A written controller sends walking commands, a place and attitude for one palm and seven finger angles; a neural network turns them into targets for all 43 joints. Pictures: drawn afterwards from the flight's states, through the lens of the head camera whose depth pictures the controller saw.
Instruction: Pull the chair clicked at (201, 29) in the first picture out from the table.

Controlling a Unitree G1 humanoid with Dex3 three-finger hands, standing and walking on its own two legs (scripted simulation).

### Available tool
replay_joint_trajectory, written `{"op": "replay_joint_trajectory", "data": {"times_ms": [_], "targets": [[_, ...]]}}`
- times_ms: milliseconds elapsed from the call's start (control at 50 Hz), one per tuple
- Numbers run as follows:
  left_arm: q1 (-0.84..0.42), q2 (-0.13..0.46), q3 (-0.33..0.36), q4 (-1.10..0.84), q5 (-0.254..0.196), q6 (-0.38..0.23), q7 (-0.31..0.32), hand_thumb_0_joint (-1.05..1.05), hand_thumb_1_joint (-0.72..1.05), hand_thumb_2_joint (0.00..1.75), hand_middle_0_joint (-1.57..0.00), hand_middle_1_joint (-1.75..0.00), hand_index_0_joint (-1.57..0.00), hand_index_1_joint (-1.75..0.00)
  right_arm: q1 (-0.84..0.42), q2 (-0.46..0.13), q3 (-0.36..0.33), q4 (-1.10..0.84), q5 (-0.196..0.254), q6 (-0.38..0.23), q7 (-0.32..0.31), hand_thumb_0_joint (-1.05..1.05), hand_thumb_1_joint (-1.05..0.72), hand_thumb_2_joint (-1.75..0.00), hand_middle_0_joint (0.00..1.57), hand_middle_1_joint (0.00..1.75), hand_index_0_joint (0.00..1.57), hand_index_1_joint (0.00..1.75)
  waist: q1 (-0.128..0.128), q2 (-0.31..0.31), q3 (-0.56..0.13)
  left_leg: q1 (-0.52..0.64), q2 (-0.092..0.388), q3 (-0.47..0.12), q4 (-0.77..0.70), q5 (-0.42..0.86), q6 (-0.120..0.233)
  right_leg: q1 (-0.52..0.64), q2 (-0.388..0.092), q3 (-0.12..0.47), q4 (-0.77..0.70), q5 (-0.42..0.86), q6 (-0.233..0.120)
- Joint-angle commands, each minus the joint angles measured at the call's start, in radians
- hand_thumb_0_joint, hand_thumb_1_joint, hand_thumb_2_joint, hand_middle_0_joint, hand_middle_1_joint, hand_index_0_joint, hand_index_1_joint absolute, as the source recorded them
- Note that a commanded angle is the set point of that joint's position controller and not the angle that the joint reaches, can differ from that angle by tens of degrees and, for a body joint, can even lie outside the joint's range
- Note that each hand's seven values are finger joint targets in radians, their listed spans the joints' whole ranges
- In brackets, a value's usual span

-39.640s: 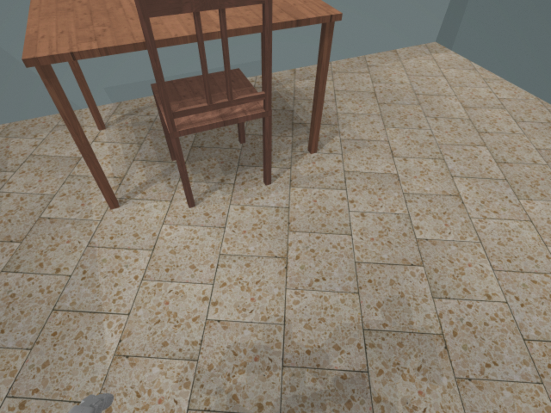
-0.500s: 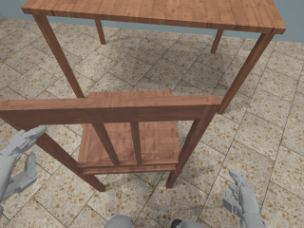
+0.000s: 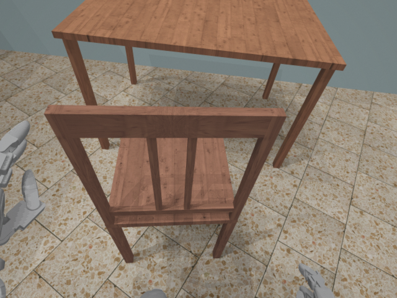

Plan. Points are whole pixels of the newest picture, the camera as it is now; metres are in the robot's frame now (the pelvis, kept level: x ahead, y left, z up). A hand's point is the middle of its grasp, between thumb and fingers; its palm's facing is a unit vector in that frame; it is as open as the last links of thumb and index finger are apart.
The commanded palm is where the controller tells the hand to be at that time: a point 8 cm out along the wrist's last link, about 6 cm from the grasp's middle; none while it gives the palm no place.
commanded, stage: step back with the hand held close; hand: left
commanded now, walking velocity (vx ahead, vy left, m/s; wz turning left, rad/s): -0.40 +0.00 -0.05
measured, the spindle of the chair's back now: (155, 178) +0.40 +0.12 -0.06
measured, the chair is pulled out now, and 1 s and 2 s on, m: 0.49 0.49 0.49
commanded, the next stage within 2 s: stop stepping back and stand still in 0.34 s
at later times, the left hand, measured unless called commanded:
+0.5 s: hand out of the picture +0.12 +0.24 +0.19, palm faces +0.24 -0.86 -0.45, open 7.4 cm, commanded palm +0.05 +0.31 +0.19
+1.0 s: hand out of the picture -0.01 +0.26 +0.19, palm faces +0.34 -0.83 -0.45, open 7.4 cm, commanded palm -0.06 +0.32 +0.19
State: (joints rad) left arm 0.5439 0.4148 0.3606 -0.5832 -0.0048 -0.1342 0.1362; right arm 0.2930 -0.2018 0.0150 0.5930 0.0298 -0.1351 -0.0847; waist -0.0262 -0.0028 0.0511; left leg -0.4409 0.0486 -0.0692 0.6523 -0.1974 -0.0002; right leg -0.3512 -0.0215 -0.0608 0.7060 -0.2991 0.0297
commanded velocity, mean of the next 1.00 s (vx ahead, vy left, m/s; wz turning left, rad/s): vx -0.02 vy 0.00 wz -0.02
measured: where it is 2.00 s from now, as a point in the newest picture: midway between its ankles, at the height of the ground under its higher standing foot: outside the picture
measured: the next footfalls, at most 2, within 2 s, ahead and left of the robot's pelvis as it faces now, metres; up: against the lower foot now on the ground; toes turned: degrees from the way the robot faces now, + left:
right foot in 0.06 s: +0.01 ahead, -0.15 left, +0.00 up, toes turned -3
left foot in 0.26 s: +0.02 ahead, +0.11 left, +0.00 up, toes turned -2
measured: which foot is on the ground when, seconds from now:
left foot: down 0.00-0.14, up 0.16-0.24, down 0.26-0.64, up 0.66-0.82, down 0.84-1.00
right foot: up 0.00-0.04, down 0.06-0.30, up 0.32-0.60, down 0.62-0.86, up 0.88-1.00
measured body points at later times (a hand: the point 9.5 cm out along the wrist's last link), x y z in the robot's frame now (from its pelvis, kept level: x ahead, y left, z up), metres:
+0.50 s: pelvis -0.11 +0.02 +0.02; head -0.06 +0.06 +0.46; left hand +0.10 +0.29 +0.21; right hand +0.08 -0.22 -0.04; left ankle -0.02 +0.11 -0.72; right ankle -0.12 -0.14 -0.66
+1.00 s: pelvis -0.22 +0.03 +0.00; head -0.25 +0.06 +0.45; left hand -0.03 +0.30 +0.21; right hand -0.13 -0.23 -0.07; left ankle -0.17 +0.12 -0.72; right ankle -0.22 -0.10 -0.69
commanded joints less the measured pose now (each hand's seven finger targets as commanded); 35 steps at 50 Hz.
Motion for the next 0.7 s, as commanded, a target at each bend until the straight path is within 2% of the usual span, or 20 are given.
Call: {"op": "replay_joint_trajectory", "data": {"times_ms": [0, 40, 80, 120, 160, 200, 220, 240, 260, 280, 300, 340, 420, 460, 520, 580, 620, 640, 660, 680], "targets": [[0.051, 0.279, 0.327, -0.322, -0.003, -0.194, 0.035, 0.0, 0.9, 0.9, -0.2, -0.3, -0.2, -0.3, -0.135, -0.139, -0.068, -0.135, -0.01, -0.093, -0.004, 0.0, -0.9, -0.9, 0.2, 0.3, 0.2, 0.3, 0.07, 0.395, -0.108, -0.217, 0.155, -0.161, -0.311, -0.455, 0.125, 0.292, 0.024, 0.012, -0.077, 0.015, -0.02], [0.061, 0.254, 0.338, -0.161, -0.021, -0.201, 0.022, 0.0, 0.9, 0.9, -0.2, -0.3, -0.2, -0.3, -0.121, -0.127, -0.071, -0.091, -0.015, -0.102, -0.009, 0.0, -0.9, -0.9, 0.2, 0.3, 0.2, 0.3, 0.059, 0.288, -0.079, -0.11, 0.145, -0.143, -0.252, -0.323, 0.109, 0.21, 0.009, 0.027, -0.215, 0.035, -0.039], [-0.034, 0.243, 0.307, -0.095, -0.034, -0.212, 0.008, 0.0, 0.9, 0.9, -0.2, -0.3, -0.2, -0.3, -0.092, -0.137, -0.08, -0.049, -0.021, -0.105, -0.007, 0.0, -0.9, -0.9, 0.2, 0.3, 0.2, 0.3, 0.037, 0.087, -0.149, 0.163, 0.085, -0.054, -0.058, 0.068, 0.05, 0.07, -0.068, 0.09, -0.315, 0.319, -0.067], [-0.071, 0.218, 0.245, -0.025, -0.059, -0.205, -0.01, 0.0, 0.9, 0.9, -0.2, -0.3, -0.2, -0.3, -0.094, -0.154, -0.119, -0.042, -0.001, -0.1, -0.016, 0.0, -0.9, -0.9, 0.2, 0.3, 0.2, 0.3, 0.03, -0.145, -0.219, 0.275, -0.005, 0.04, 0.146, 0.006, 0.003, -0.035, -0.2, 0.204, -0.32, 0.382, -0.142], [-0.08, 0.187, 0.197, 0.058, -0.062, -0.174, -0.01, 0.0, 0.9, 0.9, -0.2, -0.3, -0.2, -0.3, -0.119, -0.131, -0.116, -0.05, 0.007, -0.082, -0.011, 0.0, -0.9, -0.9, 0.2, 0.3, 0.2, 0.3, 0.023, -0.22, -0.187, 0.268, -0.033, 0.057, 0.28, -0.116, -0.007, -0.103, -0.297, 0.23, -0.374, 0.333, -0.188], [-0.129, 0.192, 0.195, 0.039, -0.051, -0.15, -0.012, 0.0, 0.9, 0.9, -0.2, -0.3, -0.2, -0.3, -0.194, -0.11, -0.099, -0.071, 0.0, -0.069, -0.004, 0.0, -0.9, -0.9, 0.2, 0.3, 0.2, 0.3, 0.028, -0.29, -0.088, 0.135, -0.021, 0.02, 0.172, -0.145, -0.001, -0.037, -0.286, 0.183, -0.337, 0.415, -0.167], [-0.137, 0.19, 0.196, 0.028, -0.042, -0.145, -0.015, 0.0, 0.9, 0.9, -0.2, -0.3, -0.2, -0.3, -0.219, -0.112, -0.089, -0.079, 0.001, -0.067, -0.006, 0.0, -0.9, -0.9, 0.2, 0.3, 0.2, 0.3, 0.027, -0.304, -0.044, 0.117, -0.007, 0.007, 0.021, -0.065, 0.011, -0.009, -0.25, 0.15, -0.267, 0.467, -0.13], [-0.155, 0.211, 0.21, 0.001, -0.029, -0.157, -0.015, 0.0, 0.9, 0.9, -0.2, -0.3, -0.2, -0.3, -0.255, -0.132, -0.08, -0.09, 0.003, -0.071, -0.006, 0.0, -0.9, -0.9, 0.2, 0.3, 0.2, 0.3, 0.033, -0.202, -0.027, 0.148, 0.017, 0.01, -0.161, 0.139, 0.034, -0.008, -0.186, 0.124, -0.163, 0.482, -0.087], [-0.12, 0.182, 0.192, -0.052, -0.024, -0.176, -0.018, 0.0, 0.9, 0.9, -0.2, -0.3, -0.2, -0.3, -0.233, -0.133, -0.077, -0.099, -0.003, -0.075, -0.01, 0.0, -0.9, -0.9, 0.2, 0.3, 0.2, 0.3, 0.037, -0.063, -0.063, 0.21, 0.121, -0.075, -0.298, 0.444, 0.07, 0.006, -0.092, 0.072, -0.012, 0.41, -0.035], [-0.092, 0.195, 0.199, -0.11, -0.02, -0.185, -0.013, 0.0, 0.9, 0.9, -0.2, -0.3, -0.2, -0.3, -0.21, -0.129, -0.089, -0.098, -0.02, -0.073, -0.004, 0.0, -0.9, -0.9, 0.2, 0.3, 0.2, 0.3, 0.037, 0.094, -0.118, 0.383, 0.269, -0.198, -0.279, 0.828, 0.139, -0.145, -0.038, 0.067, 0.164, 0.031, -0.011], [-0.062, 0.204, 0.201, -0.162, -0.012, -0.196, -0.008, 0.0, 0.9, 0.9, -0.2, -0.3, -0.2, -0.3, -0.181, -0.103, -0.086, -0.086, -0.038, -0.071, 0.006, 0.0, -0.9, -0.9, 0.2, 0.3, 0.2, 0.3, 0.041, 0.142, -0.199, 0.467, 0.322, -0.217, -0.218, 1.004, 0.172, -0.199, -0.014, 0.11, 0.307, -0.227, -0.007], [-0.039, 0.219, 0.219, -0.285, -0.031, -0.211, -0.006, 0.0, 0.9, 0.9, -0.2, -0.3, -0.2, -0.3, -0.16, -0.123, -0.093, -0.069, -0.058, -0.089, 0.025, 0.0, -0.9, -0.9, 0.2, 0.3, 0.2, 0.3, 0.041, 0.261, -0.286, 0.394, 0.323, -0.203, -0.225, 0.841, 0.152, -0.151, -0.013, 0.169, 0.441, -0.29, -0.001], [-0.022, 0.255, 0.258, -0.442, -0.041, -0.216, 0.017, 0.0, 0.9, 0.9, -0.2, -0.3, -0.2, -0.3, -0.151, -0.138, -0.103, -0.097, -0.025, -0.107, 0.044, 0.0, -0.9, -0.9, 0.2, 0.3, 0.2, 0.3, 0.056, 0.341, -0.258, 0.339, 0.236, -0.057, -0.221, 0.7, 0.123, -0.075, -0.009, 0.082, 0.281, -0.166, -0.03], [0.099, 0.257, 0.293, -0.376, -0.056, -0.186, 0.015, 0.0, 0.9, 0.9, -0.2, -0.3, -0.2, -0.3, -0.142, -0.123, -0.1, -0.125, -0.012, -0.082, 0.048, 0.0, -0.9, -0.9, 0.2, 0.3, 0.2, 0.3, 0.051, 0.35, -0.255, 0.302, 0.206, -0.052, -0.255, 0.335, 0.101, -0.014, -0.011, 0.032, 0.145, -0.176, -0.022], [0.078, 0.226, 0.294, -0.222, -0.07, -0.147, 0.022, 0.0, 0.9, 0.9, -0.2, -0.3, -0.2, -0.3, -0.146, -0.129, -0.082, -0.143, 0.001, -0.051, 0.03, 0.0, -0.9, -0.9, 0.2, 0.3, 0.2, 0.3, 0.014, 0.356, -0.13, 0.072, 0.17, -0.077, -0.356, -0.347, 0.078, 0.113, -0.007, -0.014, -0.087, -0.153, -0.023], [0.046, 0.222, 0.273, -0.048, -0.058, -0.121, 0.013, 0.0, 0.9, 0.9, -0.2, -0.3, -0.2, -0.3, -0.119, -0.133, -0.079, -0.14, 0.006, -0.03, 0.018, 0.0, -0.9, -0.9, 0.2, 0.3, 0.2, 0.3, 0.014, 0.142, -0.118, -0.031, 0.056, 0.023, -0.168, -0.474, 0.024, 0.266, 0.0, -0.07, -0.309, -0.016, -0.055], [0.016, 0.254, 0.266, 0.021, -0.062, -0.115, 0.009, 0.0, 0.9, 0.9, -0.2, -0.3, -0.2, -0.3, -0.097, -0.118, -0.077, -0.13, 0.008, -0.021, 0.015, 0.0, -0.9, -0.9, 0.2, 0.3, 0.2, 0.3, 0.008, -0.169, -0.122, 0.059, -0.05, 0.106, 0.251, -0.363, -0.002, 0.089, -0.162, 0.045, -0.432, 0.026, -0.129], [0.019, 0.255, 0.26, 0.06, -0.064, -0.108, 0.015, 0.0, 0.9, 0.9, -0.2, -0.3, -0.2, -0.3, -0.102, -0.116, -0.068, -0.128, 0.002, -0.02, 0.023, 0.0, -0.9, -0.9, 0.2, 0.3, 0.2, 0.3, 0.012, -0.212, -0.136, 0.079, -0.09, 0.098, 0.521, -0.287, -0.006, -0.03, -0.272, 0.181, -0.495, 0.048, -0.195], [-0.032, 0.185, 0.18, 0.057, -0.073, -0.089, 0.0, 0.0, 0.9, 0.9, -0.2, -0.3, -0.2, -0.3, -0.083, -0.136, -0.092, -0.116, 0.015, -0.013, 0.023, 0.0, -0.9, -0.9, 0.2, 0.3, 0.2, 0.3, 0.006, -0.391, -0.098, 0.078, -0.06, -0.003, 0.608, -0.27, -0.001, -0.146, -0.331, 0.24, -0.5, -0.113, -0.223], [-0.049, 0.188, 0.172, 0.047, -0.063, -0.075, -0.003, 0.0, 0.9, 0.9, -0.2, -0.3, -0.2, -0.3, -0.113, -0.154, -0.105, -0.118, 0.016, 0.0, 0.022, 0.0, -0.9, -0.9, 0.2, 0.3, 0.2, 0.3, -0.005, -0.43, -0.048, 0.116, -0.039, -0.022, 0.628, -0.224, 0.008, -0.251, -0.312, 0.215, -0.497, -0.173, -0.215]]}}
